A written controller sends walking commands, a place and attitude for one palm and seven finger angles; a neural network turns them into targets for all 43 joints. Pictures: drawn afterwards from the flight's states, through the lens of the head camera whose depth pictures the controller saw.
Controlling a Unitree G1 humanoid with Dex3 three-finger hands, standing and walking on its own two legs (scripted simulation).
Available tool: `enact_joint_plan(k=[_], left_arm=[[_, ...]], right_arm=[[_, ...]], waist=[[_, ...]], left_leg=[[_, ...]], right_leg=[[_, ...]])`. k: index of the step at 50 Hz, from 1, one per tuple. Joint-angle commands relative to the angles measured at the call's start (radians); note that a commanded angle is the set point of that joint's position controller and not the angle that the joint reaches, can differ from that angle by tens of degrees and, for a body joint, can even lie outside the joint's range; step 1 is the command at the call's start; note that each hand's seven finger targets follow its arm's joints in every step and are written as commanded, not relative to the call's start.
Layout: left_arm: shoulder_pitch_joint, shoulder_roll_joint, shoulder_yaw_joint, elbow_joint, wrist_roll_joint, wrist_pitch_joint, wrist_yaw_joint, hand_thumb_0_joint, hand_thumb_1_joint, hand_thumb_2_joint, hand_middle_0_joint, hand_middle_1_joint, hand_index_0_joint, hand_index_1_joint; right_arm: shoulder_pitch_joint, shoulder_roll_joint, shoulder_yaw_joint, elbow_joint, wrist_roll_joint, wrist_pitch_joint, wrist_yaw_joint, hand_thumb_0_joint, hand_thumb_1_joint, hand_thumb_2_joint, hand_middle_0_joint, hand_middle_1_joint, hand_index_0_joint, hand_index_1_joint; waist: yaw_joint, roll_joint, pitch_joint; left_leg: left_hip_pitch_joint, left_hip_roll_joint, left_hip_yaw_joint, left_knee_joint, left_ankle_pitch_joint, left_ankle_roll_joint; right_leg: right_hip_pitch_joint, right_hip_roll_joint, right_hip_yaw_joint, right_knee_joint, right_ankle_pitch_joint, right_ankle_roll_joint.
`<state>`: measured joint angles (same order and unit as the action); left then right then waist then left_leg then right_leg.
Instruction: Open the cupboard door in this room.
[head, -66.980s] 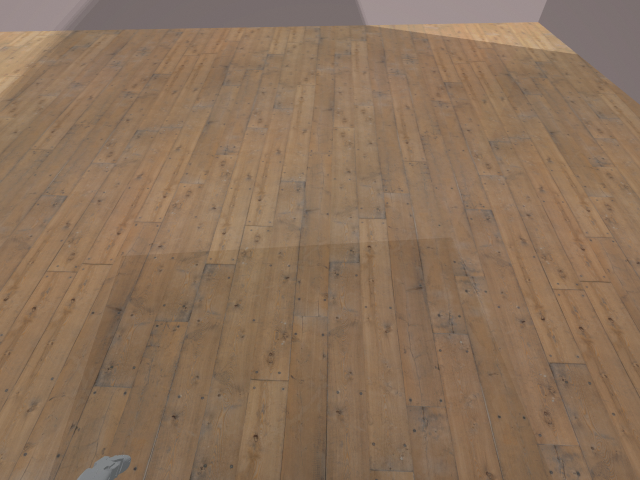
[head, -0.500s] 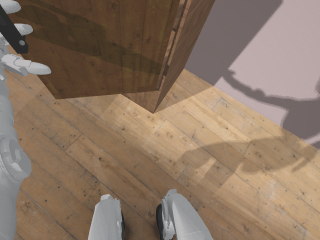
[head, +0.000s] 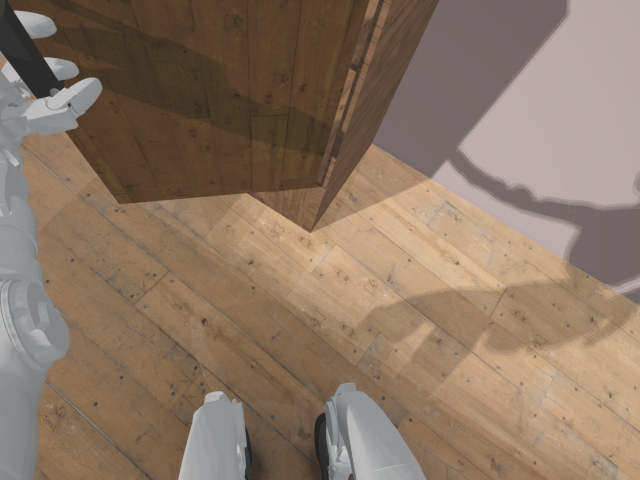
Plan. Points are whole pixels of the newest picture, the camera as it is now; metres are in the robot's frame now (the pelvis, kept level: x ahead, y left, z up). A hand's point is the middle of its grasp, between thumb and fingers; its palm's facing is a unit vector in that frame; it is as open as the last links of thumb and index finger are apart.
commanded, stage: close the thumb around the handle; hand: left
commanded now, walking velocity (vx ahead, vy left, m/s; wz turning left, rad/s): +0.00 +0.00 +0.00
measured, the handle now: (31, 49) +0.59 +0.27 +0.06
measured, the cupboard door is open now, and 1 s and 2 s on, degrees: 42 63 84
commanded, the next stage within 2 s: pull the door open along its arc in 0.26 s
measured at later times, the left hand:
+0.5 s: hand (54, 92) +0.54 +0.24 +0.06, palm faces +0.07 -1.00 -0.01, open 5.7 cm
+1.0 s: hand (105, 199) +0.41 +0.18 +0.06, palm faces +0.34 -0.94 +0.08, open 6.1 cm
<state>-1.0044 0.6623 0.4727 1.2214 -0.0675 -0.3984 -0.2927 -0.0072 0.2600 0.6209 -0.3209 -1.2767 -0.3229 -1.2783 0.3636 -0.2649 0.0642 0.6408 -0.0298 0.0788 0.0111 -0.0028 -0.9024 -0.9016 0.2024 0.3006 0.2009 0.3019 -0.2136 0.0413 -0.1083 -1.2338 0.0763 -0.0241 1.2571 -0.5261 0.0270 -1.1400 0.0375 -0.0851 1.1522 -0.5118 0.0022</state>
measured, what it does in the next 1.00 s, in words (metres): stands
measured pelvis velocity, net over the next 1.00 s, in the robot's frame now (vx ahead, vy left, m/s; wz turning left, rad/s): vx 0.01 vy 0.00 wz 0.01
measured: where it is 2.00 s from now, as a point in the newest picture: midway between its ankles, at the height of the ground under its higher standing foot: (287, 479)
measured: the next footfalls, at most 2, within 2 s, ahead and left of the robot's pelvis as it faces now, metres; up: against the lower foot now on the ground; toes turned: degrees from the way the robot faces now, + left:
none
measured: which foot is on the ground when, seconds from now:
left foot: down 0.00-1.00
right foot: down 0.00-1.00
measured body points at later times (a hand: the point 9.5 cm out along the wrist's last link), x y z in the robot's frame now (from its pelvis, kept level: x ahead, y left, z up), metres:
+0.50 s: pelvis -0.01 +0.00 +0.00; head +0.18 +0.04 +0.41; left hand +0.53 +0.30 +0.06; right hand -0.02 -0.27 -0.10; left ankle +0.02 +0.10 -0.63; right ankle +0.01 -0.13 -0.63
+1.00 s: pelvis +0.01 +0.00 +0.03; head +0.12 +0.02 +0.46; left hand +0.39 +0.23 +0.06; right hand +0.13 -0.25 -0.09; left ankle +0.02 +0.10 -0.63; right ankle +0.01 -0.13 -0.63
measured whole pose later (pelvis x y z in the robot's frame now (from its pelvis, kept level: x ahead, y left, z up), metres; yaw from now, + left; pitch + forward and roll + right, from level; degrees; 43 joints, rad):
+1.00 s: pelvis +0.01 +0.00 +0.03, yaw +0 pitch +22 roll -3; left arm -0.32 0.12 0.27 0.52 -0.12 -0.42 0.18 0.00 0.69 0.76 -0.33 -1.32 -0.36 -1.28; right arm 0.27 -0.23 0.00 0.54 -0.03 0.06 0.06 0.00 -0.90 -0.90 0.20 0.30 0.20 0.30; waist -0.08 0.03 -0.17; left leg -1.00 0.06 0.04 1.13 -0.52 0.03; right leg -0.95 0.02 -0.02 1.08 -0.52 0.01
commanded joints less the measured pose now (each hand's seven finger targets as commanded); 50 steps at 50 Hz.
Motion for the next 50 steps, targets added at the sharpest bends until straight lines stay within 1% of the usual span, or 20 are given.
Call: enact_joint_plan(k=[1,3,8,13,14,18,19,20,23,25,29,32,34,36,39,40,41,44,46,50], left_arm=[[-0.459,0.223,-0.009,-0.238,-0.018,-0.077,-0.02,0.0,0.788,0.852,-0.392,-1.338,-0.392,-1.338],[-0.443,0.233,0.001,-0.228,-0.015,-0.073,-0.017,0.0,0.9,0.9,-0.4,-1.35,-0.4,-1.35],[-0.469,0.267,0.011,-0.19,-0.011,-0.058,-0.02,0.0,0.9,0.9,-0.4,-1.35,-0.4,-1.35],[-0.501,0.229,-0.021,-0.212,-0.005,-0.056,-0.016,0.0,0.9,0.9,-0.4,-1.35,-0.4,-1.35],[-0.475,0.244,-0.003,-0.195,-0.005,-0.051,-0.015,0.0,0.9,0.9,-0.4,-1.35,-0.4,-1.35],[-0.512,0.222,-0.036,-0.171,0.0,-0.042,-0.014,0.0,0.9,0.9,-0.4,-1.35,-0.4,-1.35],[-0.473,0.325,0.044,-0.163,0.003,-0.04,-0.011,0.0,0.9,0.9,-0.4,-1.35,-0.4,-1.35],[-0.407,0.343,0.054,-0.17,0.003,-0.037,-0.02,0.0,0.9,0.9,-0.4,-1.35,-0.4,-1.35],[-0.325,0.298,0.042,-0.2,-0.016,-0.035,-0.044,0.0,0.9,0.9,-0.4,-1.35,-0.4,-1.35],[-0.271,0.286,0.048,-0.23,-0.036,-0.031,-0.052,0.0,0.9,0.9,-0.4,-1.35,-0.4,-1.35],[-0.141,0.256,0.059,-0.327,-0.064,-0.038,-0.059,0.0,0.9,0.9,-0.4,-1.35,-0.4,-1.35],[-0.001,0.191,0.05,-0.404,-0.09,-0.038,-0.053,0.0,0.9,0.9,-0.4,-1.35,-0.4,-1.35],[0.114,0.123,0.025,-0.435,-0.114,-0.03,-0.047,0.0,0.9,0.9,-0.4,-1.35,-0.4,-1.35],[0.201,0.081,0.017,-0.512,-0.134,-0.037,-0.037,0.0,0.9,0.9,-0.4,-1.35,-0.4,-1.35],[0.358,0.002,-0.015,-0.576,-0.154,-0.038,-0.019,0.0,0.9,0.9,-0.4,-1.35,-0.4,-1.35],[0.376,-0.018,0.118,-0.65,-0.211,-0.036,0.129,0.0,0.9,0.9,-0.4,-1.35,-0.4,-1.35],[0.463,-0.105,0.051,-0.663,-0.194,-0.035,0.205,0.0,0.9,0.9,-0.4,-1.35,-0.4,-1.35],[0.583,-0.247,-0.011,-0.78,-0.159,-0.043,0.385,0.0,0.9,0.9,-0.4,-1.35,-0.4,-1.35],[0.598,-0.27,-0.025,-0.85,-0.108,-0.062,0.5,0.0,0.9,0.9,-0.4,-1.35,-0.4,-1.35],[0.636,-0.393,-0.125,-0.889,0.008,-0.078,0.692,0.0,0.9,0.9,-0.4,-1.35,-0.4,-1.35]], right_arm=[[0.226,-0.204,-0.073,-0.017,-0.003,0.0,-0.016,0.0,-0.9,-0.9,0.2,0.3,0.2,0.3],[0.224,-0.206,-0.074,-0.017,-0.004,0.0,-0.016,0.0,-0.9,-0.9,0.2,0.3,0.2,0.3],[0.225,-0.212,-0.068,-0.015,-0.002,-0.001,-0.023,0.0,-0.9,-0.9,0.2,0.3,0.2,0.3],[0.233,-0.209,-0.072,-0.014,-0.006,-0.003,-0.022,0.0,-0.9,-0.9,0.2,0.3,0.2,0.3],[0.235,-0.212,-0.071,-0.016,-0.006,-0.003,-0.021,0.0,-0.9,-0.9,0.2,0.3,0.2,0.3],[0.23,-0.212,-0.067,-0.011,-0.003,-0.006,-0.025,0.0,-0.9,-0.9,0.2,0.3,0.2,0.3],[0.236,-0.22,-0.064,-0.018,-0.004,-0.005,-0.028,0.0,-0.9,-0.9,0.2,0.3,0.2,0.3],[0.231,-0.22,-0.062,-0.033,-0.002,-0.003,-0.028,0.0,-0.9,-0.9,0.2,0.3,0.2,0.3],[0.221,-0.209,-0.064,-0.047,0.005,-0.001,-0.022,0.0,-0.9,-0.9,0.2,0.3,0.2,0.3],[0.212,-0.208,-0.067,-0.06,0.009,0.0,-0.02,0.0,-0.9,-0.9,0.2,0.3,0.2,0.3],[0.194,-0.201,-0.079,-0.084,0.019,0.0,-0.015,0.0,-0.9,-0.9,0.2,0.3,0.2,0.3],[0.177,-0.191,-0.091,-0.105,0.028,-0.002,-0.007,0.0,-0.9,-0.9,0.2,0.3,0.2,0.3],[0.152,-0.185,-0.097,-0.122,0.036,-0.005,-0.002,0.0,-0.9,-0.9,0.2,0.3,0.2,0.3],[0.134,-0.18,-0.104,-0.135,0.039,-0.011,0.001,0.0,-0.9,-0.9,0.2,0.3,0.2,0.3],[0.097,-0.168,-0.111,-0.159,0.047,-0.015,0.009,0.0,-0.9,-0.9,0.2,0.3,0.2,0.3],[0.076,-0.144,-0.115,-0.174,0.038,-0.025,0.006,0.0,-0.9,-0.9,0.2,0.3,0.2,0.3],[0.063,-0.134,-0.112,-0.174,0.034,-0.035,0.013,0.0,-0.9,-0.9,0.2,0.3,0.2,0.3],[0.037,-0.118,-0.116,-0.178,0.022,-0.04,0.033,0.0,-0.9,-0.9,0.2,0.3,0.2,0.3],[0.022,-0.111,-0.117,-0.178,0.006,-0.039,0.038,0.0,-0.9,-0.9,0.2,0.3,0.2,0.3],[-0.032,-0.089,-0.115,-0.184,-0.02,-0.021,0.047,0.0,-0.9,-0.9,0.2,0.3,0.2,0.3]], waist=[[-0.026,0.243,-0.56],[-0.019,0.245,-0.579],[-0.034,0.202,-0.539],[-0.041,0.255,-0.572],[-0.033,0.23,-0.565],[-0.054,0.221,-0.527],[-0.026,0.207,-0.537],[-0.002,0.213,-0.574],[0.018,0.223,-0.587],[0.025,0.169,-0.576],[0.064,0.164,-0.602],[0.089,0.141,-0.605],[0.102,0.094,-0.547],[0.117,0.094,-0.551],[0.14,0.057,-0.491],[0.21,0.044,-0.501],[0.199,0.066,-0.471],[0.202,0.031,-0.439],[0.21,0.014,-0.442],[0.214,-0.012,-0.4]], left_leg=[[0.615,-0.016,-0.09,-0.112,0.531,-0.002],[0.623,-0.016,-0.091,-0.109,0.538,-0.005],[0.55,-0.016,-0.084,-0.102,0.478,0.004],[0.615,-0.012,-0.099,-0.102,0.509,-0.003],[0.597,-0.013,-0.1,-0.104,0.495,-0.003],[0.564,-0.013,-0.096,-0.102,0.437,0.002],[0.534,-0.013,-0.09,-0.104,0.431,0.004],[0.519,-0.021,-0.078,-0.106,0.449,0.006],[0.548,-0.02,-0.068,-0.109,0.504,0.002],[0.515,-0.021,-0.059,-0.12,0.479,0.008],[0.545,-0.027,-0.046,-0.143,0.52,0.005],[0.567,-0.032,-0.037,-0.161,0.546,0.003],[0.536,-0.038,-0.02,-0.183,0.503,0.004],[0.547,-0.044,-0.011,-0.193,0.518,0.003],[0.532,-0.05,0.003,-0.221,0.505,-0.001],[0.517,-0.051,0.007,-0.237,0.52,-0.011],[0.524,-0.05,0.007,-0.242,0.524,-0.018],[0.53,-0.045,0.016,-0.26,0.562,-0.036],[0.523,-0.045,0.013,-0.253,0.564,-0.038],[0.499,-0.055,0.018,-0.263,0.477,-0.04]], right_leg=[[0.083,0.033,0.02,-0.111,0.326,-0.028],[0.083,0.033,0.02,-0.112,0.328,-0.027],[0.089,0.033,0.023,-0.11,0.309,-0.023],[0.038,0.031,0.016,-0.105,0.296,-0.025],[0.05,0.032,0.014,-0.107,0.289,-0.026],[0.027,0.031,0.018,-0.113,0.258,-0.023],[0.068,0.031,0.019,-0.109,0.262,-0.024],[0.122,0.031,0.027,-0.105,0.289,-0.025],[0.145,0.032,0.026,-0.104,0.343,-0.024],[0.193,0.034,0.028,-0.112,0.353,-0.019],[0.25,0.033,0.028,-0.117,0.402,-0.019],[0.279,0.034,0.025,-0.127,0.429,-0.018],[0.31,0.034,0.025,-0.146,0.422,-0.016],[0.339,0.032,0.026,-0.149,0.445,-0.019],[0.371,0.027,0.022,-0.16,0.45,-0.017],[0.395,0.02,0.014,-0.16,0.447,-0.012],[0.375,0.023,0.01,-0.158,0.437,-0.012],[0.398,0.016,0.005,-0.148,0.455,-0.016],[0.415,0.013,0.011,-0.132,0.465,-0.021],[0.433,0.0,0.02,-0.13,0.434,-0.027]])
